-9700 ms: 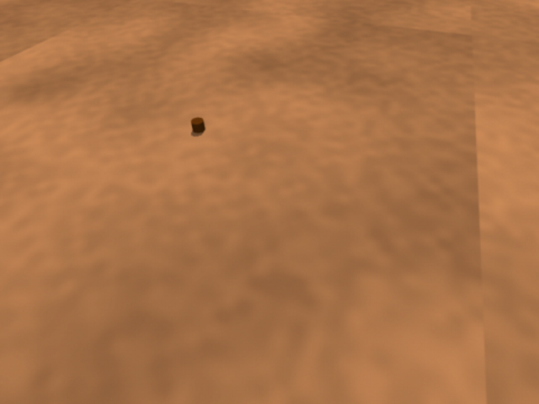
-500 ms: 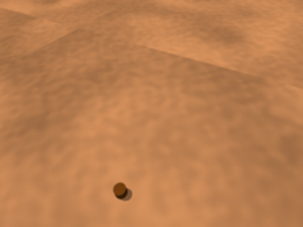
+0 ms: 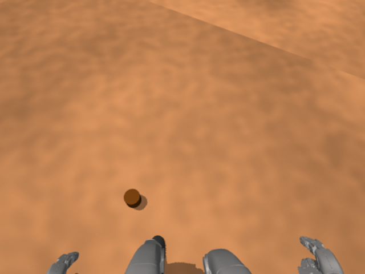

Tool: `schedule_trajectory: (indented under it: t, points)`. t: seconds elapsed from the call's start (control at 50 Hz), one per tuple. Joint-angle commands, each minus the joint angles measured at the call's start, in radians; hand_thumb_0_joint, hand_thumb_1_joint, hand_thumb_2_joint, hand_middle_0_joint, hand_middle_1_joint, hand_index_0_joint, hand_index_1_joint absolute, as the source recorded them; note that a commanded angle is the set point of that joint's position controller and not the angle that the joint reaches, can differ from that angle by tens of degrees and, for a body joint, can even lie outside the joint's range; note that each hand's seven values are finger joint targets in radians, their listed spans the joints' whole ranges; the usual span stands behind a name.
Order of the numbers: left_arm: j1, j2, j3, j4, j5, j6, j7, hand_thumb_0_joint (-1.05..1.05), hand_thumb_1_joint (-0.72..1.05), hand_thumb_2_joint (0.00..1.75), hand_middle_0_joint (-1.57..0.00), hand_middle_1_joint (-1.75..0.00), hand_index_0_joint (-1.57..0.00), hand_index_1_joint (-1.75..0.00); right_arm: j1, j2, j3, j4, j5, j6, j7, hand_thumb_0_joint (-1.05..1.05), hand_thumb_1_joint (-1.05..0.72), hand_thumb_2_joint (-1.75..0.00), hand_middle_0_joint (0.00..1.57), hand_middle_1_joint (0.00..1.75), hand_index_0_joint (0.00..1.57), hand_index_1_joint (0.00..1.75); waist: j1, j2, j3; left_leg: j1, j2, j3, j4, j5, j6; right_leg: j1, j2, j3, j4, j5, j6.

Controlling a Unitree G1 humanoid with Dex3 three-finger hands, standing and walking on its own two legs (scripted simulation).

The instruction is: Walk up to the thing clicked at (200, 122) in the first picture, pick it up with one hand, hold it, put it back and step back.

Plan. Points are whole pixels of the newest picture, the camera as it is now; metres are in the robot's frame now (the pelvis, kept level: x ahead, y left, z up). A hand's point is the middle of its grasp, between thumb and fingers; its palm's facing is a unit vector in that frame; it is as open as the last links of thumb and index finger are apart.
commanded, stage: walk up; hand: left
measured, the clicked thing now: (132, 198) +0.48 +0.27 -0.71
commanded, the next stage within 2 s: stand in 1.62 s
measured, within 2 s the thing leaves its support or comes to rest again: neither
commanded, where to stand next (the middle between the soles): +0.09 +0.01 m, yaw -1 degrees
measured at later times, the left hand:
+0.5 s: hand out of the picture -0.03 +0.27 -0.11, palm faces +0.04 -0.88 -0.47, open 7.4 cm
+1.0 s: hand out of the picture -0.07 +0.23 -0.12, palm faces +0.04 -0.93 -0.36, open 7.4 cm
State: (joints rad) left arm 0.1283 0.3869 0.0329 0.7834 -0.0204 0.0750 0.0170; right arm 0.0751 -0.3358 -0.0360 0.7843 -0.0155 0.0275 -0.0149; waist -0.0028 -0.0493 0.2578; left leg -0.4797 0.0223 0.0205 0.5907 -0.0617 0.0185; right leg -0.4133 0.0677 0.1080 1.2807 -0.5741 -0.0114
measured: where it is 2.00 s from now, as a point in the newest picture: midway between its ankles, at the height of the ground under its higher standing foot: outside the picture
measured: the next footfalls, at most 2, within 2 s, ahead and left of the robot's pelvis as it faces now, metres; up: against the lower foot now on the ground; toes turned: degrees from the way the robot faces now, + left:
right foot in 0.14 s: -0.05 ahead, -0.16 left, +0.00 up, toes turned +2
left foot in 0.50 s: -0.07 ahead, +0.11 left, +0.00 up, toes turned +0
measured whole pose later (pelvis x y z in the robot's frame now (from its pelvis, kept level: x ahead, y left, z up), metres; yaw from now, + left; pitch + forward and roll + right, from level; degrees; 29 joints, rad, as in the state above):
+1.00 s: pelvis -0.12 -0.03 +0.03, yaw +3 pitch -2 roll +0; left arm 0.18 0.36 0.01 1.04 0.02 -0.03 -0.01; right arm 0.12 -0.36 -0.01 1.02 -0.02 0.00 0.03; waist 0.02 0.02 0.04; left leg -0.20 0.01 -0.05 0.48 -0.24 -0.02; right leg -0.20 -0.01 0.00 0.46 -0.22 0.01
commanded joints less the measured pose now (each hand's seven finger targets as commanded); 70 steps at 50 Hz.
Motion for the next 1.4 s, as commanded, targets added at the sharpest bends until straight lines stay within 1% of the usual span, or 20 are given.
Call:
schedule_trajectory:
  t: [0.0,0.06,0.12,0.14,0.16,0.18,0.24,0.26,0.38,0.44,0.48,0.5,0.52,0.54,0.58,0.64,0.68,0.74,1.14,1.38]
  points:
    - [0.263,0.184,0.079,0.016,0.002,0.001,0.002,0.00,0.90,0.90,-0.20,-0.30,-0.20,-0.30,-0.011,-0.261,-0.092,-0.103,-0.017,0.003,-0.015,0.00,-0.90,-0.90,0.20,0.30,0.20,0.30,0.035,0.249,-0.371,0.207,0.197,-0.201,-0.202,-0.132,0.181,0.081,-0.039,-0.037,-0.171,0.028,0.014]
    - [0.307,0.200,0.092,0.041,0.013,-0.026,0.006,0.00,0.90,0.90,-0.20,-0.30,-0.20,-0.30,-0.010,-0.280,-0.106,-0.115,-0.035,0.026,0.007,0.00,-0.90,-0.90,0.20,0.30,0.20,0.30,0.023,0.338,-0.379,0.233,0.223,-0.227,-0.203,-0.293,0.184,0.126,-0.073,-0.101,-0.464,0.002,0.014]
    - [0.368,0.215,0.114,0.092,0.047,-0.054,0.001,0.00,0.90,0.90,-0.20,-0.30,-0.20,-0.30,0.010,-0.247,-0.102,-0.102,-0.024,0.053,0.012,0.00,-0.90,-0.90,0.20,0.30,0.20,0.30,0.050,0.154,-0.296,-0.054,0.123,-0.164,0.010,-0.499,0.089,0.287,-0.081,-0.001,-0.780,0.093,-0.032]
    - [0.274,0.282,0.123,0.024,0.074,-0.046,-0.007,0.00,0.90,0.90,-0.20,-0.30,-0.20,-0.30,0.056,-0.161,-0.074,-0.117,-0.003,0.048,0.007,0.00,-0.90,-0.90,0.20,0.30,0.20,0.30,0.031,-0.189,-0.184,-0.259,-0.053,-0.033,0.273,-0.545,0.010,0.162,-0.265,0.309,-0.935,-0.095,-0.105]
    - [0.132,0.406,0.147,-0.049,0.088,-0.040,0.000,0.00,0.90,0.90,-0.20,-0.30,-0.20,-0.30,-0.040,-0.231,-0.098,-0.135,-0.005,0.041,-0.008,0.00,-0.90,-0.90,0.20,0.30,0.20,0.30,0.076,-0.240,-0.095,-0.185,-0.142,-0.160,0.500,-0.545,-0.031,-0.177,-0.508,0.520,-1.093,-0.085,-0.259]
    - [0.041,0.422,0.139,-0.082,0.086,-0.048,0.005,0.00,0.90,0.90,-0.20,-0.30,-0.20,-0.30,-0.051,-0.291,-0.120,-0.118,-0.006,0.039,-0.017,0.00,-0.90,-0.90,0.20,0.30,0.20,0.30,0.054,-0.203,-0.039,-0.082,-0.101,-0.241,0.615,-0.486,-0.034,-0.328,-0.541,0.577,-1.149,-0.169,-0.297]
    - [-0.046,0.226,0.103,-0.067,0.067,-0.071,0.013,0.00,0.90,0.90,-0.20,-0.30,-0.20,-0.30,0.138,-0.218,-0.100,-0.032,0.013,0.023,0.002,0.00,-0.90,-0.90,0.20,0.30,0.20,0.30,-0.065,-0.066,-0.082,-0.096,-0.172,-0.209,0.730,-0.329,-0.025,-0.054,-0.254,0.053,-0.861,0.586,-0.147]
    - [-0.027,0.217,0.106,-0.066,0.064,-0.073,0.009,0.00,0.90,0.90,-0.20,-0.30,-0.20,-0.30,0.188,-0.196,-0.090,-0.028,0.011,0.019,-0.002,0.00,-0.90,-0.90,0.20,0.30,0.20,0.30,-0.063,-0.116,-0.145,-0.118,-0.178,-0.188,0.739,-0.304,-0.029,0.064,-0.227,0.009,-0.840,0.644,-0.129]
    - [0.227,0.205,0.113,-0.031,0.057,-0.087,0.013,0.00,0.90,0.90,-0.20,-0.30,-0.20,-0.30,0.033,-0.209,-0.057,-0.062,0.005,-0.026,0.000,0.00,-0.90,-0.90,0.20,0.30,0.20,0.30,0.121,-0.135,-0.313,-0.126,-0.055,-0.099,0.175,-0.432,-0.037,0.579,-0.299,0.080,-0.705,0.722,-0.184]
    - [0.204,0.238,0.106,-0.044,0.035,-0.076,0.007,0.00,0.90,0.90,-0.20,-0.30,-0.20,-0.30,0.109,-0.192,-0.055,-0.020,-0.006,-0.045,-0.004,0.00,-0.90,-0.90,0.20,0.30,0.20,0.30,0.070,-0.158,-0.312,0.118,-0.063,-0.019,-0.154,-0.331,-0.010,0.446,-0.298,0.051,-0.590,0.881,-0.156]
    - [0.173,0.192,0.074,-0.052,0.025,-0.074,0.004,0.00,0.90,0.90,-0.20,-0.30,-0.20,-0.30,0.173,-0.233,-0.070,0.021,-0.012,-0.062,-0.008,0.00,-0.90,-0.90,0.20,0.30,0.20,0.30,0.028,-0.055,-0.350,0.398,0.007,-0.152,-0.200,-0.022,0.041,0.210,-0.243,-0.004,-0.471,0.750,-0.069]
    - [0.186,0.140,0.057,-0.057,0.016,-0.077,0.001,0.00,0.90,0.90,-0.20,-0.30,-0.20,-0.30,0.150,-0.280,-0.075,0.013,-0.016,-0.068,-0.012,0.00,-0.90,-0.90,0.20,0.30,0.20,0.30,0.040,0.123,-0.370,0.502,0.162,-0.372,-0.177,0.144,0.100,0.025,-0.158,-0.045,-0.409,0.424,-0.023]
    - [0.107,0.158,0.063,-0.046,0.013,-0.072,0.009,0.00,0.90,0.90,-0.20,-0.30,-0.20,-0.30,0.116,-0.335,-0.074,0.008,-0.005,-0.068,-0.008,0.00,-0.90,-0.90,0.20,0.30,0.20,0.30,0.010,0.198,-0.326,0.327,0.316,-0.506,-0.176,0.143,0.239,0.061,-0.094,-0.090,-0.424,-0.010,0.004]
    - [0.088,0.204,0.073,-0.026,0.021,-0.074,0.014,0.00,0.90,0.90,-0.20,-0.30,-0.20,-0.30,0.077,-0.343,-0.080,0.014,0.003,-0.065,-0.005,0.00,-0.90,-0.90,0.20,0.30,0.20,0.30,0.013,0.204,-0.276,0.179,0.350,-0.525,-0.195,0.090,0.288,0.148,-0.138,-0.027,-0.398,-0.005,-0.008]
    - [0.104,0.184,0.065,0.002,0.020,-0.089,0.001,0.00,0.90,0.90,-0.20,-0.30,-0.20,-0.30,0.023,-0.264,-0.046,0.018,0.001,-0.059,0.001,0.00,-0.90,-0.90,0.20,0.30,0.20,0.30,0.043,0.185,-0.253,0.199,0.186,-0.253,-0.136,0.079,0.181,0.184,-0.121,-0.066,-0.576,0.074,-0.019]
    - [0.129,0.214,0.066,0.061,0.029,-0.115,0.002,0.00,0.90,0.90,-0.20,-0.30,-0.20,-0.30,0.007,-0.232,-0.031,0.041,0.020,-0.053,0.006,0.00,-0.90,-0.90,0.20,0.30,0.20,0.30,0.044,0.158,-0.258,0.169,0.068,-0.156,-0.036,0.047,0.041,0.278,-0.141,-0.033,-0.790,0.492,-0.032]
    - [0.073,0.246,0.063,0.068,0.040,-0.128,0.008,0.00,0.90,0.90,-0.20,-0.30,-0.20,-0.30,0.054,-0.204,-0.025,0.063,0.022,-0.041,0.014,0.00,-0.90,-0.90,0.20,0.30,0.20,0.30,0.004,0.080,-0.266,0.168,0.027,-0.144,-0.034,-0.127,0.015,0.239,-0.243,0.115,-0.853,0.388,-0.081]
    - [-0.003,0.209,0.041,0.089,0.038,-0.120,-0.010,0.00,0.90,0.90,-0.20,-0.30,-0.20,-0.30,0.021,-0.227,-0.036,0.105,0.008,-0.035,0.023,0.00,-0.90,-0.90,0.20,0.30,0.20,0.30,-0.016,0.086,-0.161,0.278,0.049,-0.186,-0.162,-0.424,0.038,-0.007,-0.197,0.067,-0.920,0.049,-0.051]
    - [-0.051,0.191,0.023,0.240,0.025,-0.132,-0.009,0.00,0.90,0.90,-0.20,-0.30,-0.20,-0.30,-0.014,-0.225,-0.016,0.238,0.010,-0.056,0.020,0.00,-0.90,-0.90,0.20,0.30,0.20,0.30,0.013,0.041,-0.324,0.315,0.081,-0.143,-0.245,0.015,0.016,0.338,-0.187,-0.024,-0.938,0.542,-0.015]
    - [-0.092,0.184,0.016,0.282,0.027,-0.119,-0.005,0.00,0.90,0.90,-0.20,-0.30,-0.20,-0.30,-0.018,-0.223,-0.025,0.285,0.008,-0.049,0.016,0.00,-0.90,-0.90,0.20,0.30,0.20,0.30,0.004,0.057,-0.281,0.325,0.085,-0.133,-0.288,0.008,0.010,0.330,-0.182,-0.029,-0.963,0.527,-0.009]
